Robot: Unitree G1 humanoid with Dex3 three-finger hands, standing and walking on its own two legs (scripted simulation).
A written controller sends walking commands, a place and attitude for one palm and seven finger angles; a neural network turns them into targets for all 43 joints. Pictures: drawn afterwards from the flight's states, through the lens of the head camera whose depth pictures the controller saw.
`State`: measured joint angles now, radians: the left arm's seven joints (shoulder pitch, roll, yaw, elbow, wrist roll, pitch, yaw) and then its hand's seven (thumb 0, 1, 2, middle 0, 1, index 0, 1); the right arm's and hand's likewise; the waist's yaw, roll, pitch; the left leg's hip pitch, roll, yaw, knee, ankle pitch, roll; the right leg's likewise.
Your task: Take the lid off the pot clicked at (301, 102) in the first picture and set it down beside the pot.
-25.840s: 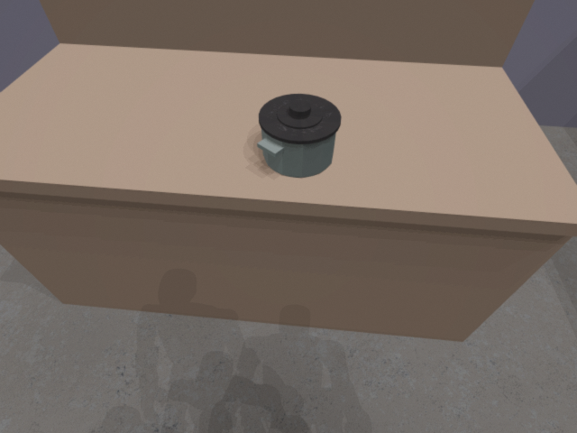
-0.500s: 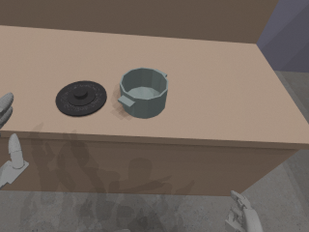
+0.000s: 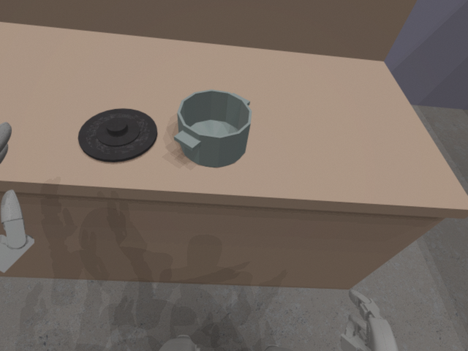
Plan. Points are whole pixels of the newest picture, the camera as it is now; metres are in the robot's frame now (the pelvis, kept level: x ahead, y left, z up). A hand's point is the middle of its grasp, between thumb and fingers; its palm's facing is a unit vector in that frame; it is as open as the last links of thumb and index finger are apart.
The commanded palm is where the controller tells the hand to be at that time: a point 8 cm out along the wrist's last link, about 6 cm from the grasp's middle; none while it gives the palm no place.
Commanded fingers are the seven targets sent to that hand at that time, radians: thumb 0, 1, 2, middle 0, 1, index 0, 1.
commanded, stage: step back with the hand held close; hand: left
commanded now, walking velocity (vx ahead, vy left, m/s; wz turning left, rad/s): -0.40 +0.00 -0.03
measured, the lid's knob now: (117, 126) +0.58 +0.29 -0.01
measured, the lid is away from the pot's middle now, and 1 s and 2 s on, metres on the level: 0.23 0.23 0.23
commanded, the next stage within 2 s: stop stepping back and stand still in 0.86 s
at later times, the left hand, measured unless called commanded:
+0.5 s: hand (9, 285) +0.16 +0.23 +0.19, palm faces +0.34 -0.83 -0.44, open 7.4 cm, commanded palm +0.09 +0.27 +0.20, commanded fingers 0.00 0.90 0.90 -0.20 -0.30 -0.20 -0.30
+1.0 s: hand out of the picture +0.08 +0.21 +0.18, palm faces +0.14 -0.87 -0.48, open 7.4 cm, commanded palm +0.01 +0.27 +0.20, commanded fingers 0.00 0.90 0.90 -0.20 -0.30 -0.20 -0.30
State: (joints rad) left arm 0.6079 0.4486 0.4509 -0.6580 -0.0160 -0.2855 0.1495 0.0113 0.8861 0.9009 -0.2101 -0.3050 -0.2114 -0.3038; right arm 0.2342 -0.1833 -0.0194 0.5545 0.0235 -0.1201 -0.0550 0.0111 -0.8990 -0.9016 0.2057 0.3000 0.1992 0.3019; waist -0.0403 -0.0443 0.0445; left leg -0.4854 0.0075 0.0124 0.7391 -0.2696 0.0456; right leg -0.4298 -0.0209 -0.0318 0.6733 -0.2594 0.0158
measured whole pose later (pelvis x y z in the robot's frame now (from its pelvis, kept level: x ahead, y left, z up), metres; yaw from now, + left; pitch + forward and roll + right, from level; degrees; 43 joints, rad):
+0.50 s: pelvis -0.05 -0.01 +0.00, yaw -1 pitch +0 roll -4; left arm 0.59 0.42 0.44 -0.66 -0.04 -0.27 0.13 0.01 0.89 0.90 -0.21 -0.30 -0.21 -0.30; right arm 0.20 -0.17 -0.01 0.59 0.01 -0.15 -0.04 0.01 -0.90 -0.90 0.21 0.30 0.20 0.30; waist -0.01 -0.01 0.05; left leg -0.52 0.08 0.02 0.68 -0.18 0.03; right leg -0.32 0.04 -0.02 0.60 -0.27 0.02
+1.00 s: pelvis -0.15 +0.01 +0.01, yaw -5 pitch +0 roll -5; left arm 0.53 0.45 0.33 -0.58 -0.03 -0.24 0.06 0.01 0.89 0.90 -0.21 -0.30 -0.21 -0.30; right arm 0.18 -0.19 -0.02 0.61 0.01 -0.15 0.00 0.01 -0.90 -0.90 0.21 0.30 0.20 0.30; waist -0.02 0.04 0.04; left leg -0.54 0.08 -0.02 0.68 -0.22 0.00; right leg -0.25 0.04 -0.06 0.54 -0.29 0.02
